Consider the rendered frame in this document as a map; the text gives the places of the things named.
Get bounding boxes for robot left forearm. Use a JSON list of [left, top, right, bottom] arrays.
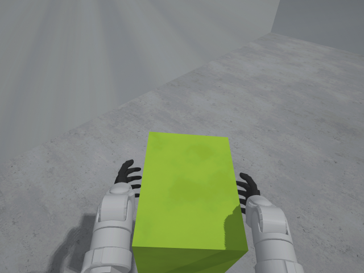
[[81, 183, 135, 273]]

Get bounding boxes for robot right hand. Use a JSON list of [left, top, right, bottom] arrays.
[[236, 172, 260, 214]]

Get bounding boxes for carton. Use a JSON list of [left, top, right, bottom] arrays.
[[132, 131, 248, 273]]

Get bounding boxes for robot left hand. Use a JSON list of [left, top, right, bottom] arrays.
[[114, 159, 142, 197]]

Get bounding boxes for robot right forearm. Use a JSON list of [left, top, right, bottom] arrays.
[[245, 195, 304, 273]]

